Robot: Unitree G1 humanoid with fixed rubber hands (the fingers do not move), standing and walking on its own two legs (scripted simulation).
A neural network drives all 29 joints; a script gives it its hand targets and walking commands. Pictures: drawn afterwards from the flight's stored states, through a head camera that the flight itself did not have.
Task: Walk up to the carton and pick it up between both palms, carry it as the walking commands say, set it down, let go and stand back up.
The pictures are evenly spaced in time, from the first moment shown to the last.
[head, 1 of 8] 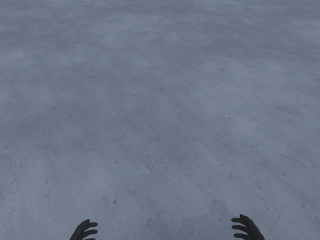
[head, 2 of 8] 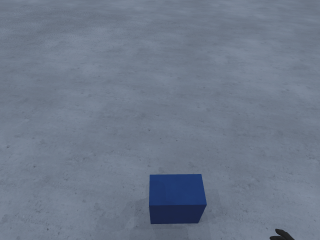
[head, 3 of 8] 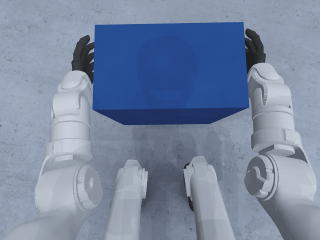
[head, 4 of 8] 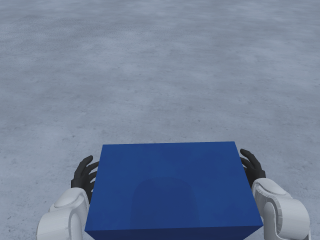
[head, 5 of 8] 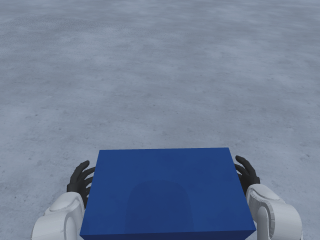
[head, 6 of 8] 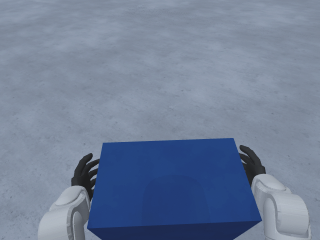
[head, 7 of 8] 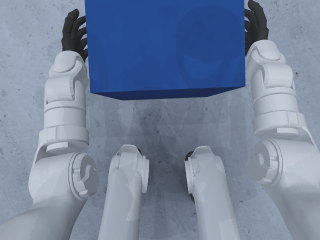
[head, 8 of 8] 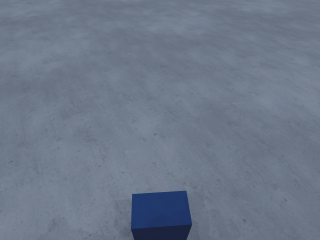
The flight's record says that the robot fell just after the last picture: no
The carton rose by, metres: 0.63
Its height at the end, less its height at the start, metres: +0.00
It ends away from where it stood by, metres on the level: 0.73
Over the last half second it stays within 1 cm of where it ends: yes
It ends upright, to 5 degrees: yes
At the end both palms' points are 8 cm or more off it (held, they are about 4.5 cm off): yes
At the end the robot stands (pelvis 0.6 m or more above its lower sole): yes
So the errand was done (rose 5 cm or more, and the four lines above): yes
